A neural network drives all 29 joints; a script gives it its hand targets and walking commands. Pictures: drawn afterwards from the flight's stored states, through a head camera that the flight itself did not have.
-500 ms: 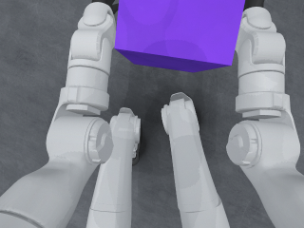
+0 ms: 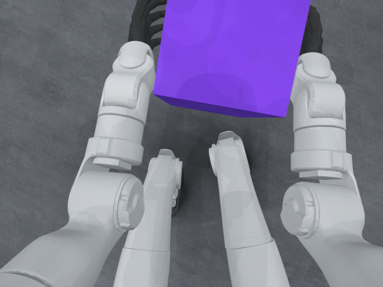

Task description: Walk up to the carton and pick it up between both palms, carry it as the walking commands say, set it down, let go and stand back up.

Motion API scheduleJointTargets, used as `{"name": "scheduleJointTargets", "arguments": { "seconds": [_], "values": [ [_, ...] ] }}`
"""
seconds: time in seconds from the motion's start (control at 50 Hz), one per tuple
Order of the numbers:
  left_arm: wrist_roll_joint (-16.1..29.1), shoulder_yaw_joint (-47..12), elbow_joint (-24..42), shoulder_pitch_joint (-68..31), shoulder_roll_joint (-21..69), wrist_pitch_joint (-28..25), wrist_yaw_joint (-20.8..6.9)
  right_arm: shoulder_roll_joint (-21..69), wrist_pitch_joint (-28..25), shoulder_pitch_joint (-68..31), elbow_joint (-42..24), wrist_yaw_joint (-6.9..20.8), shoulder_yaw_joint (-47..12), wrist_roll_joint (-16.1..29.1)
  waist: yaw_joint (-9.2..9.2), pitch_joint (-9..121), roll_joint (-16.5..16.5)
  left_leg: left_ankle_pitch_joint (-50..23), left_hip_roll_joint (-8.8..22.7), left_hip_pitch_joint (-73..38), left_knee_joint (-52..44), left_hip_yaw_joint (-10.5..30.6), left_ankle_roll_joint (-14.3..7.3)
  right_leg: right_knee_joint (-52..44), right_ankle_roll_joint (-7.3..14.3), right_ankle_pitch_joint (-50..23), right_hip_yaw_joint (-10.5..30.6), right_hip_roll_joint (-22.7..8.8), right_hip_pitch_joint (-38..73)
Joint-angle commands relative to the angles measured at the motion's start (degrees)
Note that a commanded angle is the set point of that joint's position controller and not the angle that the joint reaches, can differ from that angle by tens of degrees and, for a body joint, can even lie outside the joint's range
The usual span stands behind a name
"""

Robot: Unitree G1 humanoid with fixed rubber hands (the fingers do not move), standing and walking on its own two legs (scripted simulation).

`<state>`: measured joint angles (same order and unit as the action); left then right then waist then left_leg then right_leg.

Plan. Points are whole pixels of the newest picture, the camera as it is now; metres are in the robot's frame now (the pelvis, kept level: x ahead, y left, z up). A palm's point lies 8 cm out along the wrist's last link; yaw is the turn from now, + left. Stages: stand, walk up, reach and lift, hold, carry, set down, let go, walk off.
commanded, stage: reach and lift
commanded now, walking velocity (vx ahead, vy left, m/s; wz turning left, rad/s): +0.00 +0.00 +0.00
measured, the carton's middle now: (223, 36) +0.52 -0.10 -0.14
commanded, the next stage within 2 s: none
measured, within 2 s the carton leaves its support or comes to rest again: neither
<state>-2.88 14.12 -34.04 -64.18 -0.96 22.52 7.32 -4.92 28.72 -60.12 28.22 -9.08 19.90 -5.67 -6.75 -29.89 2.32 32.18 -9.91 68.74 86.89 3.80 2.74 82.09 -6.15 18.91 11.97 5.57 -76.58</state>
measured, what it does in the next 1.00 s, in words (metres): rises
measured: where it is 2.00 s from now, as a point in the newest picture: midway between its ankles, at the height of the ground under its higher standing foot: (205, 185)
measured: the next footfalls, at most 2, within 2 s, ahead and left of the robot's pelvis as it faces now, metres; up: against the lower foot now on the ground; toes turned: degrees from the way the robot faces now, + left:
none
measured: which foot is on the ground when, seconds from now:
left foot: down 0.00-1.00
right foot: down 0.00-1.00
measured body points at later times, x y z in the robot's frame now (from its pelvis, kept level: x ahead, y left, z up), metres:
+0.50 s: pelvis +0.00 +0.00 +0.06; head +0.25 -0.06 +0.41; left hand +0.49 +0.07 -0.01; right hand +0.44 -0.21 -0.04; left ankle +0.10 +0.13 -0.56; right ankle +0.18 -0.14 -0.56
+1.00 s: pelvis +0.05 +0.00 +0.12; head +0.19 -0.04 +0.55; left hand +0.46 +0.07 +0.09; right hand +0.42 -0.20 +0.07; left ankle +0.10 +0.13 -0.56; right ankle +0.18 -0.14 -0.56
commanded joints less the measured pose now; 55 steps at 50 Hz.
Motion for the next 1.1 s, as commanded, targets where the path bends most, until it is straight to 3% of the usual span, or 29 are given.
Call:
{"name": "scheduleJointTargets", "arguments": {
  "seconds": [0.0,0.02,0.04,0.08,0.12,0.14,0.16,0.18,0.22,0.28,0.3,0.32,0.4,0.5,0.54,0.56,0.58,0.62,0.64,0.68,0.78,0.82,0.84,0.88,0.9,0.92,0.98,1.0,1.08],
  "values": [
    [7.9,-31.2,6.5,-41.2,58.4,-3.1,-14.2,67.8,-4.9,-48.4,-10.8,15.1,-41.3,13.3,2.77,126.8,-6.0,-8.2,-1.8,-9.8,-16.4,-3.8,-2.7,-9.1,1.7,-10.3,-13.6,2.0,54.9],
    [8.5,-31.9,9.9,-42.4,59.3,-3.1,-14.5,69.5,-4.8,-50.7,-15.0,14.9,-44.0,15.7,3.95,133.4,-5.1,-10.1,-2.0,-14.1,-16.8,-4.4,-2.8,-10.6,1.7,-11.1,-12.5,2.2,61.1],
    [7.8,-31.5,8.6,-41.9,58.1,-3.1,-14.6,69.6,-4.0,-44.9,-9.4,15.0,-41.3,13.1,3.28,128.9,-5.3,-8.7,-2.0,-10.9,-16.2,-4.8,-2.4,-10.8,1.9,-9.7,-12.2,2.3,57.5],
    [9.8,-33.9,13.8,-45.6,58.8,-3.2,-14.4,71.3,-4.2,-48.8,-14.5,14.6,-43.8,15.7,3.10,137.1,-5.0,-9.7,-2.2,-15.3,-17.5,-4.4,-2.9,-12.1,2.0,-10.7,-11.4,2.3,64.6],
    [9.8,-33.3,12.2,-43.5,58.1,-3.6,-14.9,69.9,-4.4,-47.2,-13.5,14.4,-43.6,14.7,4.01,132.6,-4.9,-11.4,-1.7,-13.3,-17.8,-4.3,-2.7,-11.9,2.2,-13.1,-11.1,2.1,62.8],
    [7.9,-31.6,6.3,-42.1,58.9,-2.9,-15.3,69.5,-4.5,-46.0,-10.6,14.3,-41.3,13.5,2.46,126.1,-4.4,-6.9,-1.5,-10.8,-19.7,-4.3,-2.7,-13.8,2.1,-8.3,-11.2,1.5,61.8],
    [7.2,-29.3,5.2,-41.2,57.0,-3.4,-15.8,70.9,-4.1,-45.4,-6.9,14.6,-40.2,12.8,4.34,121.9,-5.3,-4.5,-1.4,-8.5,-19.7,-4.5,-3.2,-14.0,2.0,-5.5,-10.5,1.4,59.9],
    [8.2,-31.3,6.2,-42.7,59.8,-3.5,-16.3,72.1,-4.4,-44.8,-8.3,14.5,-40.5,13.4,2.80,123.3,-4.7,-4.2,-1.5,-10.0,-21.0,-4.4,-3.3,-15.2,2.2,-5.7,-10.8,1.5,62.3],
    [8.6,-33.1,7.9,-38.7,60.9,-4.0,-16.7,77.0,-4.4,-41.8,-10.3,14.5,-44.4,13.6,4.34,128.4,-6.9,-9.9,-1.4,-13.7,-21.6,-4.5,-3.5,-16.0,1.8,-11.7,-10.4,1.7,67.7],
    [9.1,-32.8,7.3,-39.4,60.7,-3.5,-17.7,74.8,-4.3,-44.3,-13.6,14.4,-45.5,14.0,4.85,130.2,-7.5,-8.6,-1.8,-13.9,-22.8,-4.7,-3.6,-18.2,1.8,-8.3,-9.2,1.5,69.5],
    [8.5,-32.1,7.5,-40.9,59.1,-3.6,-17.9,73.8,-4.2,-42.8,-10.9,14.4,-43.5,13.2,3.33,126.0,-6.8,-6.3,-1.6,-12.1,-22.9,-4.8,-3.4,-18.4,1.9,-6.0,-9.7,1.6,67.8],
    [7.9,-30.3,5.9,-38.5,60.2,-3.5,-17.8,74.9,-4.1,-43.0,-11.2,14.3,-43.6,13.7,5.18,125.5,-6.4,-6.3,-1.8,-13.0,-24.4,-4.8,-3.8,-19.3,1.9,-5.7,-8.8,1.2,69.4],
    [8.5,-33.6,6.2,-40.2,62.3,-3.5,-18.6,74.4,-4.3,-42.8,-11.1,14.7,-43.6,12.1,2.78,122.8,-5.9,-5.0,-1.2,-14.8,-27.3,-4.2,-3.3,-21.1,2.7,-5.4,-10.9,1.7,69.1],
    [8.4,-33.7,7.8,-40.4,61.7,-3.6,-18.0,73.9,-4.5,-45.7,-13.8,16.0,-45.2,13.8,5.21,123.5,-4.9,-5.5,-0.5,-20.5,-30.5,-3.1,-3.2,-23.0,3.1,-4.4,-11.0,1.7,69.1],
    [9.9,-37.2,10.0,-38.6,65.4,-3.3,-17.5,73.6,-4.6,-44.4,-16.0,16.2,-46.2,14.3,3.04,127.3,-2.7,-7.3,-0.4,-24.9,-32.0,-2.3,-3.0,-23.4,3.5,-7.7,-11.6,1.7,71.6],
    [8.8,-35.0,6.6,-35.4,64.3,-2.9,-17.6,73.4,-4.2,-43.7,-12.9,16.5,-45.9,13.9,5.15,122.7,-3.3,-6.9,0.2,-24.2,-33.4,-1.7,-2.9,-23.0,3.4,-6.9,-12.2,1.5,68.0],
    [10.1,-36.7,8.4,-36.7,68.0,-3.2,-17.5,73.5,-4.7,-44.1,-14.3,16.7,-46.1,13.8,1.90,125.3,-3.4,-8.4,-0.1,-27.4,-33.2,-1.7,-2.6,-24.6,3.9,-8.4,-12.2,1.4,71.0],
    [10.1,-38.2,10.8,-34.9,66.8,-2.9,-17.6,73.4,-4.1,-37.8,-13.6,16.7,-45.2,12.8,0.86,125.8,-3.6,-11.6,0.1,-29.7,-34.1,-1.4,-2.5,-25.2,3.6,-12.0,-12.6,1.8,72.0],
    [10.9,-39.2,13.7,-37.2,66.0,-3.4,-17.6,74.6,-4.3,-39.7,-16.0,16.8,-46.7,14.4,2.33,129.7,-2.8,-12.7,0.1,-30.7,-34.5,-1.2,-2.7,-25.5,3.7,-13.1,-12.3,1.9,74.6],
    [9.3,-37.8,8.9,-32.8,67.3,-3.4,-17.9,73.3,-4.8,-37.2,-13.3,16.9,-44.8,12.6,0.62,120.6,-3.0,-12.7,0.4,-28.1,-35.2,-1.1,-2.6,-26.3,3.9,-13.3,-12.1,1.6,71.3],
    [7.7,-37.2,7.6,-26.6,68.4,-4.3,-18.5,74.0,-5.7,-33.0,-15.0,17.6,-45.4,10.4,1.43,116.3,-3.4,-17.5,0.2,-29.5,-38.4,-0.8,-2.3,-29.1,3.6,-18.9,-12.3,1.6,74.6],
    [8.0,-37.4,7.2,-25.4,68.5,-4.8,-18.7,75.7,-5.4,-25.9,-8.8,17.6,-43.4,8.9,-1.26,107.8,-5.3,-16.4,0.8,-28.6,-40.1,-0.2,-2.5,-30.8,3.2,-18.3,-11.9,1.5,74.0],
    [6.7,-35.2,6.4,-22.7,68.3,-5.5,-19.0,77.0,-5.9,-24.9,-10.2,17.6,-44.0,8.9,0.89,104.9,-5.5,-16.9,1.0,-27.9,-40.6,0.0,-3.0,-31.3,3.0,-18.7,-11.3,0.9,73.2],
    [6.4,-36.8,6.4,-19.7,70.3,-5.2,-19.2,77.8,-6.3,-25.4,-13.2,17.6,-46.0,9.4,0.05,104.9,-4.4,-18.7,0.8,-29.8,-42.1,0.1,-2.8,-33.1,2.7,-21.9,-10.6,1.2,77.6],
    [3.8,-32.0,-0.3,-18.0,69.3,-4.8,-19.1,75.5,-6.4,-24.6,-9.3,17.5,-41.9,7.0,0.48,92.4,-4.2,-16.2,1.1,-25.0,-43.6,0.2,-3.0,-34.3,2.9,-18.5,-10.3,0.5,72.2],
    [3.0,-31.0,4.9,-21.2,67.8,-5.9,-19.2,79.2,-6.6,-24.9,-8.8,18.0,-41.8,7.3,1.85,93.2,-4.1,-14.3,1.0,-27.1,-43.8,0.1,-3.5,-35.5,2.9,-15.5,-9.0,0.5,72.7],
    [0.7,-27.3,0.5,-14.5,69.5,-5.4,-19.3,80.7,-6.6,-17.7,-3.9,18.0,-38.0,5.3,1.70,79.3,-4.0,-11.4,0.6,-25.9,-47.2,-0.7,-3.2,-39.2,3.4,-11.3,-8.9,0.7,72.6],
    [-2.3,-21.0,-7.2,-11.9,67.4,-4.8,-19.4,79.5,-5.9,-16.7,2.5,18.1,-34.2,3.4,3.15,65.7,-4.5,-6.0,1.6,-20.9,-48.2,-0.3,-3.7,-39.9,3.4,-4.6,-8.4,-0.1,66.2],
    [-5.6,-17.0,-11.5,-9.4,67.2,-3.6,-20.4,81.9,-4.5,-15.9,5.4,18.7,-31.1,2.2,3.85,61.8,-5.7,-3.1,2.1,-24.8,-50.9,-0.1,-4.8,-42.7,3.4,0.0,-8.5,0.3,68.1]
  ]
}}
